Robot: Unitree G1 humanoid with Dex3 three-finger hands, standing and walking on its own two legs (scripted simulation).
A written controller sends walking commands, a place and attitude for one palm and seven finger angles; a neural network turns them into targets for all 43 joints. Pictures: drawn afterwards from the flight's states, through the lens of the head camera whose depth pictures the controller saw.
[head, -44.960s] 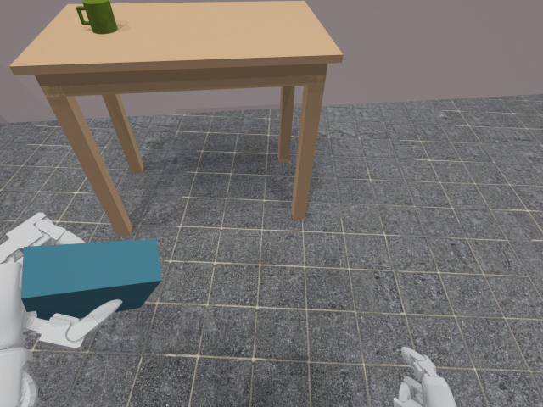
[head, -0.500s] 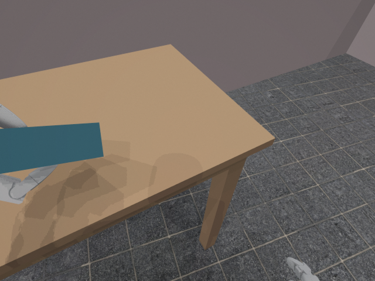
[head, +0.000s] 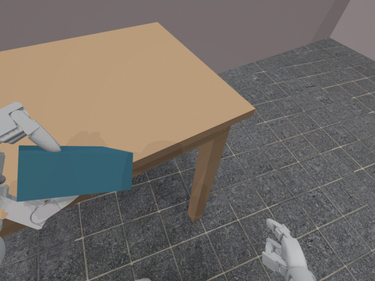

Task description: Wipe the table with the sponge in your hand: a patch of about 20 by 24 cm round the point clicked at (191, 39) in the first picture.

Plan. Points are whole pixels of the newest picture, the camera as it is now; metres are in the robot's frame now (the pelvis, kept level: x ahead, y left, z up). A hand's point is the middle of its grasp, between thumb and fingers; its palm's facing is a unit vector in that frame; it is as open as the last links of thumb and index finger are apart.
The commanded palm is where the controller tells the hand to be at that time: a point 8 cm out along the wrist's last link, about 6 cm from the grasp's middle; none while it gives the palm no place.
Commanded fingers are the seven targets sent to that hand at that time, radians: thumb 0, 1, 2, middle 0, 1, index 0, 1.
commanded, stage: step back with the hand held close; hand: left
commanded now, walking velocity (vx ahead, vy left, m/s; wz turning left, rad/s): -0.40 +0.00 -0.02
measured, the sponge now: (87, 165) +0.25 +0.16 +0.20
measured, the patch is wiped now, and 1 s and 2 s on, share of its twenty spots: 0.95 0.95 0.95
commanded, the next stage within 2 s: stop stepping back and stand still in 0.16 s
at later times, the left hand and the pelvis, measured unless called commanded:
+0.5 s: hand out of the picture +0.07 +0.15 +0.26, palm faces +0.32 -0.84 -0.43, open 9.1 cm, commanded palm +0.02 +0.23 +0.28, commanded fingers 0.00 0.10 1.30 -1.20 -1.60 -1.20 -1.60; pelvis -0.15 -0.04 +0.00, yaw -2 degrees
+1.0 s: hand out of the picture +0.00 +0.14 +0.27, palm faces +0.44 -0.81 -0.39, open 9.1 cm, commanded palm -0.04 +0.21 +0.28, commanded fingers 0.00 0.10 1.30 -1.20 -1.60 -1.20 -1.60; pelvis -0.19 -0.07 +0.00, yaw +1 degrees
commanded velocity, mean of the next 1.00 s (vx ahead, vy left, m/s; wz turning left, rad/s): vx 0.06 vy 0.06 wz -0.01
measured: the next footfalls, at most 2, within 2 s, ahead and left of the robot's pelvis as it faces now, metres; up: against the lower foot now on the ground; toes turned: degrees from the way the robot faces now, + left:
left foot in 0.06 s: +0.01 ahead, +0.12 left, +0.00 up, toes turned +3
right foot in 0.38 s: -0.11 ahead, -0.16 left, +0.00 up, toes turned +1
